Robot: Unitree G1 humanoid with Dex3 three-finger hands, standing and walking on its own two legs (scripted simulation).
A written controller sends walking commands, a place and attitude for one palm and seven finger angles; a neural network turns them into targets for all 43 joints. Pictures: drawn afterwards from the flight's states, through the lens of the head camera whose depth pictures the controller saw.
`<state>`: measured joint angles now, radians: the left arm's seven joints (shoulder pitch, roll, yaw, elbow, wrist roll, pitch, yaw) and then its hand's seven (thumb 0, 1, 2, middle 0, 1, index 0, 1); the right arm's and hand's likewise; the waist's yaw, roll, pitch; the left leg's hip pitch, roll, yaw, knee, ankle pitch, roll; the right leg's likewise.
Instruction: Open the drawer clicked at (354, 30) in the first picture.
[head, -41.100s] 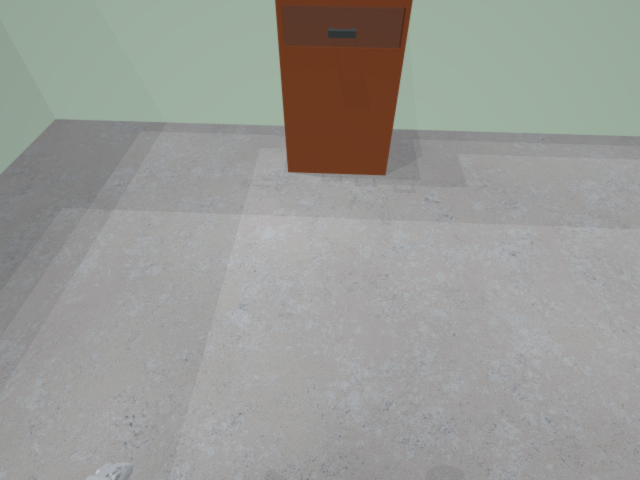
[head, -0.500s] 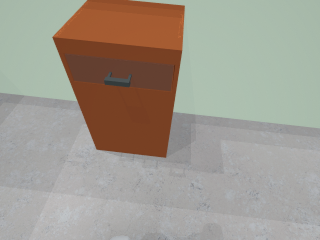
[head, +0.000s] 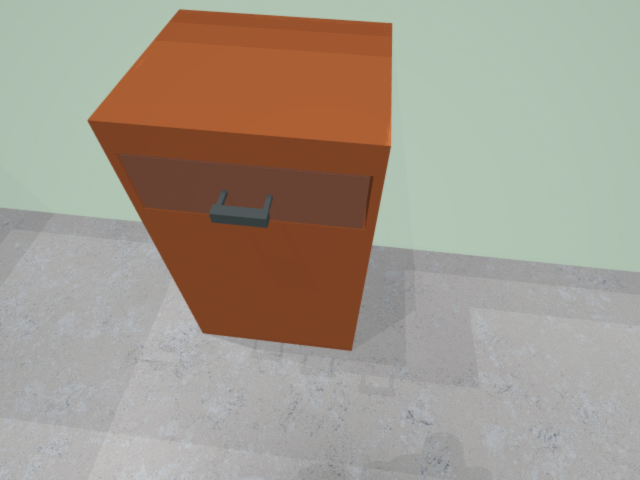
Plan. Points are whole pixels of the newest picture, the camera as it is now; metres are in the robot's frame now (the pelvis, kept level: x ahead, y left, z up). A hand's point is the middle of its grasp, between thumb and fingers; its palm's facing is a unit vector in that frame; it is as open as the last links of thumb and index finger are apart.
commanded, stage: come to a stop and stand still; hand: left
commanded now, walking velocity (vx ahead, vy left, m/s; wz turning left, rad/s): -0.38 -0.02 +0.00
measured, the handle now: (243, 206) +0.57 +0.18 -0.06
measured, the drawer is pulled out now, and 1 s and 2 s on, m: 0.00 0.00 0.00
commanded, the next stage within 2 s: look again from close up in 1.74 s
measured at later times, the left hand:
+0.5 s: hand out of the picture +0.14 +0.17 -0.15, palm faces +0.01 -0.95 -0.32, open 7.4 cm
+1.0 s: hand out of the picture +0.07 +0.23 -0.17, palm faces +0.02 -0.97 -0.24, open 7.4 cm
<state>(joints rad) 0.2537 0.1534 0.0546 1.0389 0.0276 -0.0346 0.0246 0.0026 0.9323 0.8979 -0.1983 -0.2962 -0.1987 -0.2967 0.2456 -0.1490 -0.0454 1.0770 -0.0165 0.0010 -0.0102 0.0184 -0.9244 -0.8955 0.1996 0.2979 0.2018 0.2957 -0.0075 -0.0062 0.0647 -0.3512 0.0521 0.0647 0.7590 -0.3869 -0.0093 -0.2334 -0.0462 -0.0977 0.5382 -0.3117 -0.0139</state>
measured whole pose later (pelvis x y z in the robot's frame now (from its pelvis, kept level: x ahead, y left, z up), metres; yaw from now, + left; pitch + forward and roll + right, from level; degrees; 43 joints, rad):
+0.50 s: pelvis +0.05 -0.04 +0.01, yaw +0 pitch +1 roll +3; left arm 0.13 0.20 0.05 0.95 0.02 0.01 0.04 0.00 0.91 0.90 -0.20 -0.30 -0.20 -0.30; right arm 0.09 -0.25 -0.07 1.00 0.00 0.08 -0.02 0.01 -0.91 -0.90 0.20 0.30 0.20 0.30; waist 0.00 0.02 0.16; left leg -0.39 -0.02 -0.01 1.01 -0.49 -0.05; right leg -0.22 -0.01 -0.05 0.47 -0.27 -0.06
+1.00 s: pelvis +0.02 +0.04 -0.01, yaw -2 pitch -3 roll +0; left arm 0.30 0.20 0.00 0.94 0.02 0.03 0.04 0.00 0.91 0.90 -0.20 -0.30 -0.20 -0.30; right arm 0.23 -0.16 0.00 0.89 -0.01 0.02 0.00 0.01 -0.91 -0.90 0.20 0.30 0.20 0.30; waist 0.02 0.00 0.01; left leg -0.24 -0.03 0.07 0.59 -0.30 0.06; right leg -0.24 -0.05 0.00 0.58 -0.29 0.03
